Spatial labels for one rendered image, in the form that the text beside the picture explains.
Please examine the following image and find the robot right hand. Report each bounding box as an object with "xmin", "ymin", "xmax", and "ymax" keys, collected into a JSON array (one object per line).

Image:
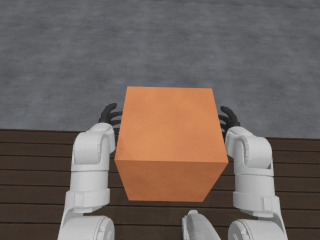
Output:
[{"xmin": 218, "ymin": 106, "xmax": 240, "ymax": 143}]

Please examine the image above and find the robot right forearm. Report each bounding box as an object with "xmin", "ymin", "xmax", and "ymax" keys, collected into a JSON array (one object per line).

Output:
[{"xmin": 224, "ymin": 126, "xmax": 288, "ymax": 240}]

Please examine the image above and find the robot left forearm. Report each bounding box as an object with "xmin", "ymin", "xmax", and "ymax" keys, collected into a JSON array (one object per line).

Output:
[{"xmin": 57, "ymin": 122, "xmax": 116, "ymax": 240}]

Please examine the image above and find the carton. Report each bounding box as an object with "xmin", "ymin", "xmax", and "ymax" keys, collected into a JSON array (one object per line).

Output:
[{"xmin": 114, "ymin": 86, "xmax": 229, "ymax": 202}]

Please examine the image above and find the right robot thigh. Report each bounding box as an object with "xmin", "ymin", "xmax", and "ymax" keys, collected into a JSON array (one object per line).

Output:
[{"xmin": 182, "ymin": 213, "xmax": 221, "ymax": 240}]

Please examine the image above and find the right robot upper arm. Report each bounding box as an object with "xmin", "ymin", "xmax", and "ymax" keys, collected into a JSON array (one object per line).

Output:
[{"xmin": 228, "ymin": 219, "xmax": 287, "ymax": 240}]

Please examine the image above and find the left robot upper arm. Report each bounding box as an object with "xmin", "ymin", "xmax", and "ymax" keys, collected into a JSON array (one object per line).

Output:
[{"xmin": 58, "ymin": 215, "xmax": 115, "ymax": 240}]

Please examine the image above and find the robot left hand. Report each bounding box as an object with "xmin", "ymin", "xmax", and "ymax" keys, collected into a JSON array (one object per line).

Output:
[{"xmin": 98, "ymin": 103, "xmax": 123, "ymax": 141}]

